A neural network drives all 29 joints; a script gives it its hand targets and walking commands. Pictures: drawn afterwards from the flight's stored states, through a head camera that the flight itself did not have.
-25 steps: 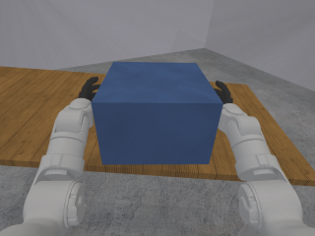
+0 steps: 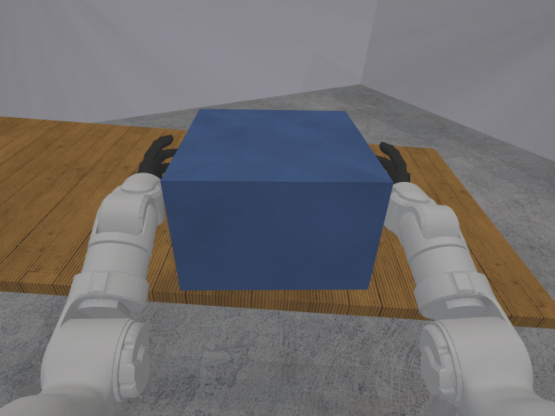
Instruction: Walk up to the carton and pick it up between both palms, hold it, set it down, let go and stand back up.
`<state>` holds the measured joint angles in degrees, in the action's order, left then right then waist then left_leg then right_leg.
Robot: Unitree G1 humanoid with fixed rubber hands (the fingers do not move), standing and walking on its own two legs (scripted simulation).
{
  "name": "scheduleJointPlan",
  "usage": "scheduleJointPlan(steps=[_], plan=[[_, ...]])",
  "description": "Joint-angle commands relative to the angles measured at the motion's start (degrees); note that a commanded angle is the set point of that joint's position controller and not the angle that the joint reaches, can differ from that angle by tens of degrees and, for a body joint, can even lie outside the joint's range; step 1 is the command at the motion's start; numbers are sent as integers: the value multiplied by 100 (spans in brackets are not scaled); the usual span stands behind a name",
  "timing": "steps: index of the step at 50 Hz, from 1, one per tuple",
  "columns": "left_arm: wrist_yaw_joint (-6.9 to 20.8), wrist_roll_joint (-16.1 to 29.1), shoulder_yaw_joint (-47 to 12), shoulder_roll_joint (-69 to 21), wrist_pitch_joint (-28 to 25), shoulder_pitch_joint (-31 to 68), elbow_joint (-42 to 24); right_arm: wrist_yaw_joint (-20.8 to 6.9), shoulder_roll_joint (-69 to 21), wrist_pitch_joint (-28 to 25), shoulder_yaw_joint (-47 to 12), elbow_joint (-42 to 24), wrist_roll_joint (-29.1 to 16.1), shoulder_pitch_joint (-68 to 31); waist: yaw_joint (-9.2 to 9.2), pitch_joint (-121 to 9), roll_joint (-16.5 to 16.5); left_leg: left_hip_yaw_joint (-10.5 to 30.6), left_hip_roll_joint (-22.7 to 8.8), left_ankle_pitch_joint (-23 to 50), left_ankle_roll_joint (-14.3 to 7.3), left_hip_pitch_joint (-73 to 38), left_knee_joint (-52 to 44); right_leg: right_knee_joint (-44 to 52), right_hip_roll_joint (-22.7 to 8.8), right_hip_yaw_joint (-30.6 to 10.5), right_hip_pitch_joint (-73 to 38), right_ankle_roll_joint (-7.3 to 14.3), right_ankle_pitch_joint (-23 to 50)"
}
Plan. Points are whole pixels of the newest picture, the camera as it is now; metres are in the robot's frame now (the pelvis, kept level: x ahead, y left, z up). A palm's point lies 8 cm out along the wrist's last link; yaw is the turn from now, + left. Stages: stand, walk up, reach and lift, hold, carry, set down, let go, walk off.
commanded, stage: hold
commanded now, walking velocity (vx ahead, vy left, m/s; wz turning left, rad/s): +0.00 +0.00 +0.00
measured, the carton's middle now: (274, 188) +0.42 +0.00 +0.19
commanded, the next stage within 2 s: set down in 0.50 s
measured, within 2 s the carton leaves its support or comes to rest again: neither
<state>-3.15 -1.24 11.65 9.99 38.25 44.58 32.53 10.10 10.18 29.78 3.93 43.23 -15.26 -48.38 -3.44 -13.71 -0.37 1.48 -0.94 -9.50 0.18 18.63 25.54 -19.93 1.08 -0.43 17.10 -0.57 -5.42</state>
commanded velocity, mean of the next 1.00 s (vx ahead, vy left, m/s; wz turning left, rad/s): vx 0.00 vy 0.00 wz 0.00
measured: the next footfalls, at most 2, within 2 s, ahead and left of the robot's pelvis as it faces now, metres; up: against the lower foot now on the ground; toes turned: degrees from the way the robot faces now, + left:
none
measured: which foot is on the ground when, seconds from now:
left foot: down 0.00-1.00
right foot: down 0.00-1.00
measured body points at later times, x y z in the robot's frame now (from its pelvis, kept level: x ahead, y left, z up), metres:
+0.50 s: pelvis +0.00 +0.00 +0.00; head -0.07 +0.02 +0.44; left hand +0.40 +0.18 +0.21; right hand +0.39 -0.18 +0.21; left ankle +0.04 +0.12 -0.74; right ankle +0.05 -0.13 -0.74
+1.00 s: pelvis +0.02 +0.00 +0.00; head -0.01 +0.03 +0.45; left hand +0.44 +0.19 +0.19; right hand +0.43 -0.17 +0.19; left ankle +0.04 +0.12 -0.74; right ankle +0.05 -0.13 -0.74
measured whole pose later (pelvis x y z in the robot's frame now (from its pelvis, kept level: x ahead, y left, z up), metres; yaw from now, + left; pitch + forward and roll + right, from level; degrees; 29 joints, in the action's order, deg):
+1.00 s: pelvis +0.02 +0.00 +0.00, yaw +0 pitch +3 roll -1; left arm 0.6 -6.5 16.8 9.6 30.0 44.6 33.0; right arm 7.0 5.1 19.0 10.1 47.3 -5.1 -49.6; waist -4.7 -9.6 -1.7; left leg 1.6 -0.4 -10.1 0.2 17.0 23.7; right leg -19.4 0.6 -0.4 16.0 -0.6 -6.8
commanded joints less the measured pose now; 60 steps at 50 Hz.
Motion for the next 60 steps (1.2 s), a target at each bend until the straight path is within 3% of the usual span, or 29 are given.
scheduleJointPlan(steps=[1,5,9,10,11,12,13,15,16,17,18,23,25,26,31,36,40,42,45,50,53,56,60], plan=[[985,602,-1469,-4239,-559,4784,-1788,-993,-4077,-290,-1464,-2503,-701,-4901,-141,-1857,157,193,407,-66,-127,-579,-944,468,175,-179,-1998,78,-89],[979,521,-1366,-4252,-546,4773,-1690,-1018,-4076,-308,-1504,-2504,-742,-5030,-3,-1785,143,182,394,-112,-155,-531,-979,472,191,-179,-1973,93,-213],[983,547,-1425,-4259,-541,4722,-1650,-1008,-3996,-301,-1448,-2467,-712,-4930,-109,-1793,185,183,397,-133,-132,-578,-973,488,188,-177,-1956,95,-189],[977,576,-1449,-4281,-550,4713,-1667,-1013,-4050,-330,-1498,-2623,-725,-5057,-50,-1865,124,179,398,-75,-137,-538,-954,475,192,-176,-2010,89,-136],[989,561,-1428,-4247,-546,4725,-1644,-1006,-4012,-294,-1443,-2458,-695,-4937,-136,-1785,156,185,397,-122,-127,-532,-975,473,183,-177,-2010,93,-129],[983,573,-1440,-4240,-565,4791,-1776,-1020,-4079,-312,-1500,-2510,-734,-4963,-52,-1852,153,192,389,-32,-136,-588,-971,455,193,-172,-1996,92,-83],[991,577,-1427,-4260,-557,4749,-1684,-1007,-4017,-306,-1447,-2499,-690,-4963,-124,-1818,145,183,402,-88,-146,-551,-960,472,180,-180,-2004,85,-116],[990,548,-1381,-4235,-571,4851,-1695,-1016,-4081,-319,-1464,-2529,-695,-5056,-53,-1849,152,176,413,-157,-157,-517,-978,470,178,-171,-2016,80,-235],[980,587,-1435,-4247,-574,4800,-1696,-1018,-4066,-307,-1466,-2515,-677,-4971,-103,-1835,126,179,398,-162,-149,-531,-976,473,186,-172,-1982,90,-203],[979,520,-1361,-4210,-555,4719,-1587,-1019,-4089,-313,-1520,-2508,-723,-5041,7,-1767,104,178,402,-146,-168,-517,-985,482,184,-172,-1987,78,-223],[990,555,-1417,-4246,-555,4667,-1647,-1001,-4076,-317,-1502,-2568,-708,-4980,-77,-1819,102,190,398,-56,-152,-570,-963,469,193,-162,-2013,80,-83],[991,560,-1430,-4245,-563,4746,-1721,-1010,-4077,-319,-1501,-2557,-731,-4979,-44,-1836,168,192,395,-70,-135,-581,-967,464,192,-172,-1998,87,-131],[994,552,-1452,-4246,-564,4743,-1719,-994,-4052,-325,-1481,-2571,-722,-4974,-114,-1883,152,200,401,-42,-128,-587,-955,475,183,-177,-2040,77,-83],[901,681,-1665,-4077,-580,5211,-1935,-993,-4120,-333,-1829,-2943,-991,-5587,303,-2259,186,96,448,-107,11,-753,-936,343,207,-107,-1974,33,-216],[870,633,-1572,-4039,-748,5512,-1512,-1075,-4138,-503,-1457,-2264,-628,-5607,216,-1966,246,96,351,-624,41,-507,-1078,383,174,-52,-1756,41,-557],[1106,185,-1021,-3753,-1082,5401,-689,-1164,-3964,-848,-502,-1069,266,-5070,-106,-1235,226,58,275,-1261,-38,-455,-1355,437,65,87,-1807,21,-998],[1332,-167,-759,-3467,-1215,4970,-331,-1190,-3781,-1059,-159,-438,747,-4411,-272,-940,155,-47,273,-1035,-33,-669,-1396,436,19,169,-2037,-24,-823],[1393,-260,-783,-3420,-1233,4739,-333,-1184,-3705,-1167,-213,-426,788,-4231,-292,-868,196,-86,270,-751,4,-808,-1362,436,29,196,-2167,-21,-576],[1395,-194,-1087,-3576,-1320,4741,-588,-1118,-3726,-1395,-422,-826,702,-4210,-303,-1142,265,-91,264,-236,106,-1095,-1216,430,52,208,-2266,-3,-138],[1140,213,-2061,-4097,-1560,4503,-1608,-1043,-3840,-1750,-1271,-2062,203,-4319,-237,-2546,583,-4,306,1751,398,-2289,-580,332,174,266,-2416,39,1231],[990,360,-2397,-4222,-1637,4144,-1958,-983,-3828,-1857,-1662,-2679,-5,-4329,-219,-2993,608,40,346,2517,496,-2589,-335,280,227,270,-2534,9,1888],[933,363,-2478,-4345,-1589,3779,-2006,-938,-3651,-1911,-1894,-3406,-176,-4562,-166,-2932,556,90,365,2857,508,-2639,-248,281,273,279,-2457,-11,2102],[935,250,-2262,-4317,-1521,3470,-1797,-918,-3546,-1825,-2002,-3432,-244,-4465,-38,-2547,431,100,368,2710,426,-2406,-294,300,272,225,-2382,-17,2018]])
